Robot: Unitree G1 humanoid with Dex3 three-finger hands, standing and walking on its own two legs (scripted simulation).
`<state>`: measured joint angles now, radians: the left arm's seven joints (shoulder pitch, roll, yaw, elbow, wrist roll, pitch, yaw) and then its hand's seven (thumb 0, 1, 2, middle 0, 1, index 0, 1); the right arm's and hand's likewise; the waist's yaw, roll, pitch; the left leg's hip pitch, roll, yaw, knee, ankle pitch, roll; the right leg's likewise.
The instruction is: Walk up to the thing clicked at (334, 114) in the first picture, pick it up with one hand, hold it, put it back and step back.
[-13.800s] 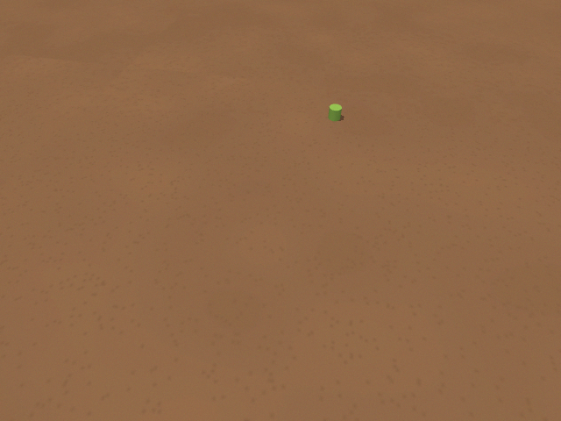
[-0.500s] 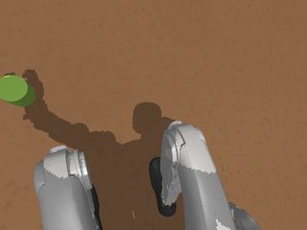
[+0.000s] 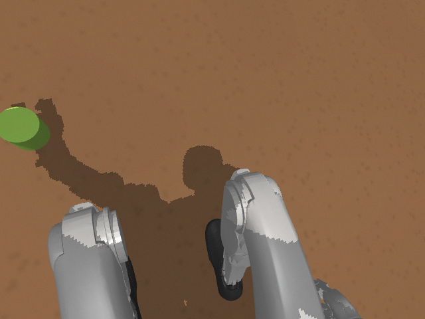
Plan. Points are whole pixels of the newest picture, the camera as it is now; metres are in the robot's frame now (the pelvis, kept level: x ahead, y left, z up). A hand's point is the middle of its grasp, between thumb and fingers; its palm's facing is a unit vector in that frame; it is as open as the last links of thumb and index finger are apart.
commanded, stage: approach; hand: left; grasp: from above
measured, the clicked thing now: (24, 129) +0.50 +0.31 -0.29
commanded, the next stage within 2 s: close in in 0.60 s
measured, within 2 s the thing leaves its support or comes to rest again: neither
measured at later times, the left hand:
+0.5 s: hand (19, 108) +0.51 +0.28 -0.17, palm faces -0.42 -0.07 -0.90, open 14.1 cm
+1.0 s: hand (4, 126) +0.48 +0.32 -0.20, palm faces -0.46 -0.09 -0.88, open 13.9 cm
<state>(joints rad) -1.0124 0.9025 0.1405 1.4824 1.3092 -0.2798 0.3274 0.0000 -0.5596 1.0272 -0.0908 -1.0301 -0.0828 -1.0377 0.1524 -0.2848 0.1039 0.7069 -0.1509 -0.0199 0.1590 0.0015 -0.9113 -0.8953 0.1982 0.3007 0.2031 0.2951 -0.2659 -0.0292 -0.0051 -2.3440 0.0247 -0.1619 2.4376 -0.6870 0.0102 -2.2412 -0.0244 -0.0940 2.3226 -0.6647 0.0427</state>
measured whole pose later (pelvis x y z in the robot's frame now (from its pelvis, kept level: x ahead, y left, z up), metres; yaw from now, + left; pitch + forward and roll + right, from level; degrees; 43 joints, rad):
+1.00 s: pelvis +0.00 +0.00 -0.01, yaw -1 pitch +33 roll -11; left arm -1.09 0.92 0.09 1.55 1.33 -0.28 0.38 0.00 -0.53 1.05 -0.10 -1.06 -0.10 -1.06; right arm 0.15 -0.30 0.15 0.67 -0.18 -0.06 0.16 0.00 -0.91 -0.89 0.20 0.30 0.20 0.30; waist -0.31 -0.06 0.03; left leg -2.36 0.02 -0.19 2.47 -0.70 0.00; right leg -2.25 -0.02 -0.11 2.34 -0.67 0.04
